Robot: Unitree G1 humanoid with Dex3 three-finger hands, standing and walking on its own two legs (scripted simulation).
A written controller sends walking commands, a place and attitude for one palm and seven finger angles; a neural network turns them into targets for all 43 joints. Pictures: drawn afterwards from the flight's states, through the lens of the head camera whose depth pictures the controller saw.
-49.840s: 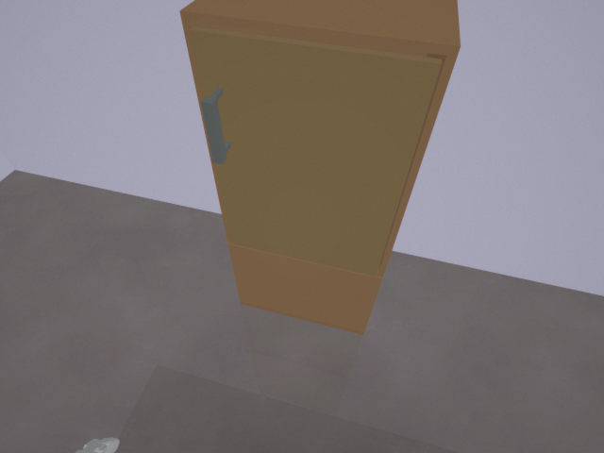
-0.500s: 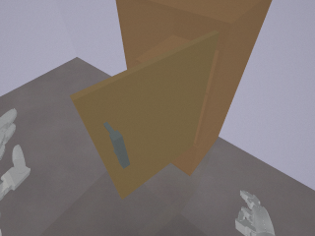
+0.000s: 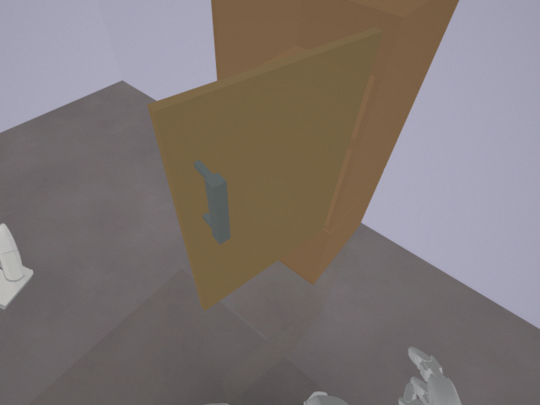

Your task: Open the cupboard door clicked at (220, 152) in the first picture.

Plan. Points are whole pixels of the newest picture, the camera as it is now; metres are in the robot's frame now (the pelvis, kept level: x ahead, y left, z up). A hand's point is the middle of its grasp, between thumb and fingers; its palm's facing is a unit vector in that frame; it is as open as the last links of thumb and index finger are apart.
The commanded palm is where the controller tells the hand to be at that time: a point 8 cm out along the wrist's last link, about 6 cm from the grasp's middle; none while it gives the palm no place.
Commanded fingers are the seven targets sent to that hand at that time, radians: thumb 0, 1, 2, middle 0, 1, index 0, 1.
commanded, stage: step back with the hand held close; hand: left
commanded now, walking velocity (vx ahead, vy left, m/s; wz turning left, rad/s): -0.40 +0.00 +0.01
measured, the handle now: (211, 203) +0.39 +0.11 +0.08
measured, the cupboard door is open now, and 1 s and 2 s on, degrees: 78 78 78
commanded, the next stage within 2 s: stop stepping back and stand still in 0.52 s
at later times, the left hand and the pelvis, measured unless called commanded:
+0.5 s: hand out of the picture +0.12 +0.25 +0.18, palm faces +0.33 -0.76 -0.55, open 7.4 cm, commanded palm +0.05 +0.30 +0.20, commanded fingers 0.00 0.90 0.90 -0.20 -0.30 -0.20 -0.30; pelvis -0.09 +0.00 +0.02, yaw +1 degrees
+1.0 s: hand out of the picture -0.01 +0.23 +0.19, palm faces +0.41 -0.78 -0.46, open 7.4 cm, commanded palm -0.07 +0.27 +0.20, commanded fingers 0.00 0.90 0.90 -0.20 -0.30 -0.20 -0.30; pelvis -0.21 -0.03 +0.02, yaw +1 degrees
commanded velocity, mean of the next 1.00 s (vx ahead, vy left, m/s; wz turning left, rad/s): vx -0.14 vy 0.02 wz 0.00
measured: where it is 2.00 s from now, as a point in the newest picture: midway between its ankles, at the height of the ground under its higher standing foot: outside the picture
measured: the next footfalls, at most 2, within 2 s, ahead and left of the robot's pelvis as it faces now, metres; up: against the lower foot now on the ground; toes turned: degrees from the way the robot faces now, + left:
right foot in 0.14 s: +0.01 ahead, -0.12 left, +0.00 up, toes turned +1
left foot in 0.44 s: -0.04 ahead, +0.12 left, +0.00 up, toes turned +0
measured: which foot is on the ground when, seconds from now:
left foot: down 0.00-0.22, up 0.24-0.42, down 0.44-0.72, up 0.74-0.92, down 0.94-1.00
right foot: up 0.00-0.12, down 0.14-0.46, up 0.48-0.70, down 0.72-1.00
